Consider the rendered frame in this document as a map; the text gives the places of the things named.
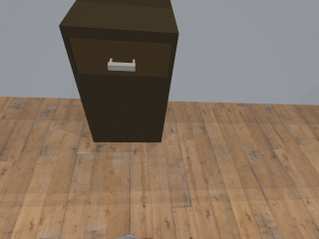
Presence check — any cabinet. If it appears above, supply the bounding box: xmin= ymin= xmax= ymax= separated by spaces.
xmin=59 ymin=0 xmax=179 ymax=142

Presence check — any drawer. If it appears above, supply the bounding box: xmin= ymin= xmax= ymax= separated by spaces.
xmin=69 ymin=38 xmax=171 ymax=77

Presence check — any handle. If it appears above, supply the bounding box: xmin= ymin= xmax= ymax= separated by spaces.
xmin=108 ymin=58 xmax=136 ymax=72

